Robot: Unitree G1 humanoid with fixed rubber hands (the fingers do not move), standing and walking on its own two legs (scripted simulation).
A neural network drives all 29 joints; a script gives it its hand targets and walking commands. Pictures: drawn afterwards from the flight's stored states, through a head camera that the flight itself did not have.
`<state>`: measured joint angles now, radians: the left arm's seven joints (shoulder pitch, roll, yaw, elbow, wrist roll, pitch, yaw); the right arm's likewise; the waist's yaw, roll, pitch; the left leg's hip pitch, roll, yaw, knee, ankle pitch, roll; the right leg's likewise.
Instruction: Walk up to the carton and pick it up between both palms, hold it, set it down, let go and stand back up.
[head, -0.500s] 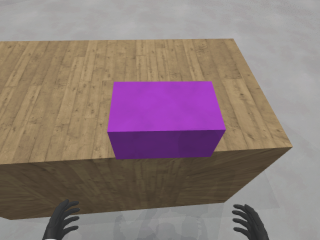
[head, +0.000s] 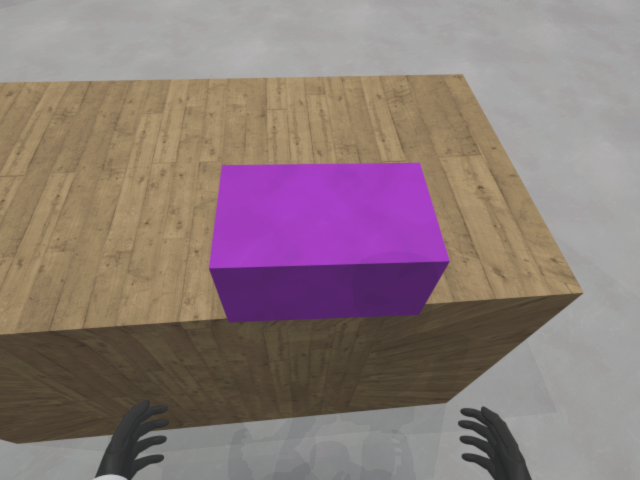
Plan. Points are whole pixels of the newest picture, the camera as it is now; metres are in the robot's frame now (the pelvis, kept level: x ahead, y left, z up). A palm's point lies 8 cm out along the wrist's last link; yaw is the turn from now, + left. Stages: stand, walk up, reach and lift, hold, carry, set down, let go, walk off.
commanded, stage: let go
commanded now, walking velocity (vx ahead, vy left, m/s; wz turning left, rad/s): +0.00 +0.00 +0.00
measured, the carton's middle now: (323, 242) +0.42 +0.00 +0.01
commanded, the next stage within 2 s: stand in 0.22 s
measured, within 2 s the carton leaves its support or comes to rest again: neither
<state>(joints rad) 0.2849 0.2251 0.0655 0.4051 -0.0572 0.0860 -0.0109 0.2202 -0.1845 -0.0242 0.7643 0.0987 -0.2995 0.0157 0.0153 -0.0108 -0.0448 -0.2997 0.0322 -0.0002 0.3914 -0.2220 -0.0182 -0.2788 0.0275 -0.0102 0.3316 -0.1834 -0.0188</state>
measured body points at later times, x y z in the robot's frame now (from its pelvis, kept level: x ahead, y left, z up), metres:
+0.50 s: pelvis -0.01 -0.01 +0.00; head +0.00 +0.00 +0.45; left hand +0.09 +0.28 -0.11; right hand +0.11 -0.29 -0.11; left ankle -0.02 +0.13 -0.75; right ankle -0.02 -0.11 -0.75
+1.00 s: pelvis -0.04 -0.01 +0.00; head -0.05 +0.00 +0.45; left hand +0.03 +0.29 -0.13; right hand +0.07 -0.30 -0.11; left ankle -0.02 +0.13 -0.75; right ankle -0.02 -0.11 -0.75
